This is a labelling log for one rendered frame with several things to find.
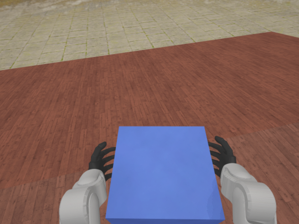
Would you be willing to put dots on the right robot hand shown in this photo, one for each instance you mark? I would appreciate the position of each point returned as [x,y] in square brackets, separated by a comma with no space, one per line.
[225,156]

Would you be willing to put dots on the carton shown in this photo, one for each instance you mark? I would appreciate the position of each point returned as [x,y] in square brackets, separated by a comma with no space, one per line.
[163,175]

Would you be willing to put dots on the right robot forearm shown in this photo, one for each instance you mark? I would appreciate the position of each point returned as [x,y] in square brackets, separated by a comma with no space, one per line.
[253,202]

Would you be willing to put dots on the left robot forearm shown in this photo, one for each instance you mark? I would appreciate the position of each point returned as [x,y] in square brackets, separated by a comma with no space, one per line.
[81,204]

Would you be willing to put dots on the left robot hand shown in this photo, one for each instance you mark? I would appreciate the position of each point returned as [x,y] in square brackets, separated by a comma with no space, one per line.
[98,162]

